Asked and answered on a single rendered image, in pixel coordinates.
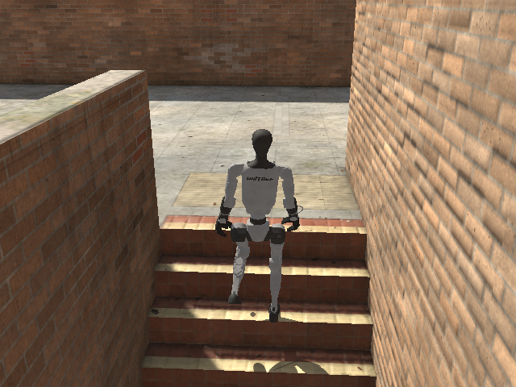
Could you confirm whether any left robot upper arm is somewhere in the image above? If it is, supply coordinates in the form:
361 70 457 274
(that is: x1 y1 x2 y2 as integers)
223 163 244 208

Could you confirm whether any robot left hand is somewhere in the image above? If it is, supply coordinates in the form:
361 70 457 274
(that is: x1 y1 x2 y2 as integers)
215 219 232 237

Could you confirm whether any robot right hand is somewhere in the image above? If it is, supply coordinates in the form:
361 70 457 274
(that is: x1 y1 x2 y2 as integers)
281 217 300 231

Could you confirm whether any right robot shin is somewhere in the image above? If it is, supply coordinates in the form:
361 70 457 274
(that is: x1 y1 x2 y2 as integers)
270 258 282 312

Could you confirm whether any right robot upper arm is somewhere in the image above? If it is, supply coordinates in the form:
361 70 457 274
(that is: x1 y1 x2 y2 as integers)
277 164 295 209

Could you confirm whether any left robot forearm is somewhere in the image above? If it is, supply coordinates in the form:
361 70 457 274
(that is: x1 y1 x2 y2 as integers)
218 196 232 223

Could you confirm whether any right robot forearm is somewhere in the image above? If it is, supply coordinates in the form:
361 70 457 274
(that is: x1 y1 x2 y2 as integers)
286 197 298 221

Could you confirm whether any robot torso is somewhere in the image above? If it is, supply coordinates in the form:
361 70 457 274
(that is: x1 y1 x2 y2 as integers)
241 161 279 242

